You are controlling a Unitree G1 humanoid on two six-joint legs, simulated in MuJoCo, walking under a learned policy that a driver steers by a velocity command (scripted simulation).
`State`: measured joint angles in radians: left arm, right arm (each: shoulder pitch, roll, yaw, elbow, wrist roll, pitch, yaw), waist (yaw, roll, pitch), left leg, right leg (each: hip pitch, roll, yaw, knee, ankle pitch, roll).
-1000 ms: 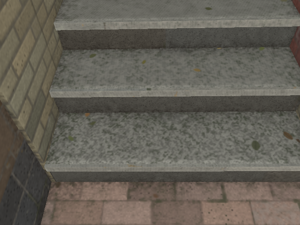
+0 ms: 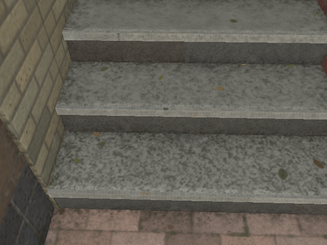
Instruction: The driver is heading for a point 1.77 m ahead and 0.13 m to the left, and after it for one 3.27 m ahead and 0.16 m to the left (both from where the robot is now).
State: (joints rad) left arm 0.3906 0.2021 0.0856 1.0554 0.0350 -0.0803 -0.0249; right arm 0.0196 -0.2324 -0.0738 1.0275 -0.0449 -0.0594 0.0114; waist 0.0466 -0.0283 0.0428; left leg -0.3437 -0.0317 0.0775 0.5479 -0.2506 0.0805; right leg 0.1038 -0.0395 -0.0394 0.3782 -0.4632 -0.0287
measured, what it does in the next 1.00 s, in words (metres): walks ahead: right foot, then left foot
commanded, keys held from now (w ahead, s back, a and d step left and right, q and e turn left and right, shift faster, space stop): w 1.00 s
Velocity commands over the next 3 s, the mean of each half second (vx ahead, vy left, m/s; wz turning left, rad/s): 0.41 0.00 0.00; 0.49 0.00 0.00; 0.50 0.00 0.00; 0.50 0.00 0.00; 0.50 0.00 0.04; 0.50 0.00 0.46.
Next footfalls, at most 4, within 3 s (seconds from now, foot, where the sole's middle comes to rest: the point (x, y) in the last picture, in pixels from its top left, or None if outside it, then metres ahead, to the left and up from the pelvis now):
0.54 right None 0.35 -0.16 -0.77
1.00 left None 0.45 0.02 -0.77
1.50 right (233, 167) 0.77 -0.21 -0.60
2.06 left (196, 87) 1.06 -0.06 -0.43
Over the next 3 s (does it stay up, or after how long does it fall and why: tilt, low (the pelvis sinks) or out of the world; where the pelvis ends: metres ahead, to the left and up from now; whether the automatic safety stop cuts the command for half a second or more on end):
stays up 1.38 -0.16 0.51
